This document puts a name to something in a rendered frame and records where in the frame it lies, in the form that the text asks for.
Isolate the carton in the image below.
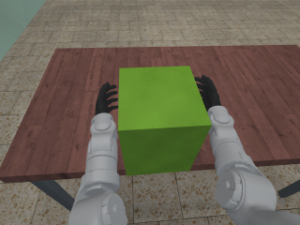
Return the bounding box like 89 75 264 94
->
117 66 212 176

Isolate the left robot upper arm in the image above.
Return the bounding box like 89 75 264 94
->
68 191 128 225

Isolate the robot right hand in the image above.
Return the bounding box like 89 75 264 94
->
194 75 221 112

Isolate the robot left forearm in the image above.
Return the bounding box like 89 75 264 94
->
68 112 120 225

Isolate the right robot upper arm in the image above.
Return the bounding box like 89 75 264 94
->
215 168 300 225

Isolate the robot left hand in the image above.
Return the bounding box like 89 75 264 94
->
95 82 119 115

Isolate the table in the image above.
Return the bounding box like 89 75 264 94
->
0 44 300 211

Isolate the robot right forearm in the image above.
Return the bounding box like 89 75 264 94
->
207 105 277 196

